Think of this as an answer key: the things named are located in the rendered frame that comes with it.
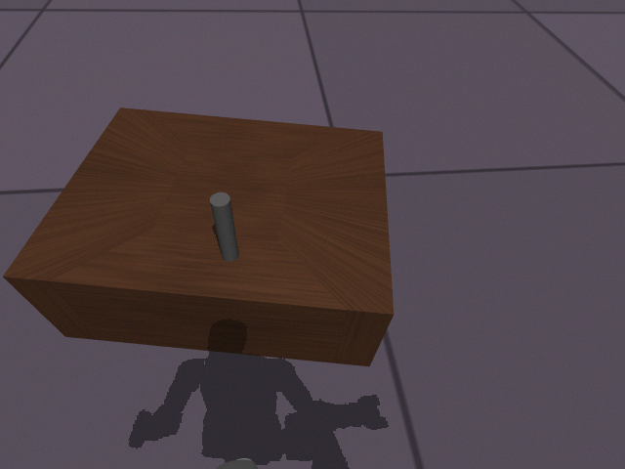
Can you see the can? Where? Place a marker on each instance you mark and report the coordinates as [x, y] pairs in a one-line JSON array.
[[222, 213]]

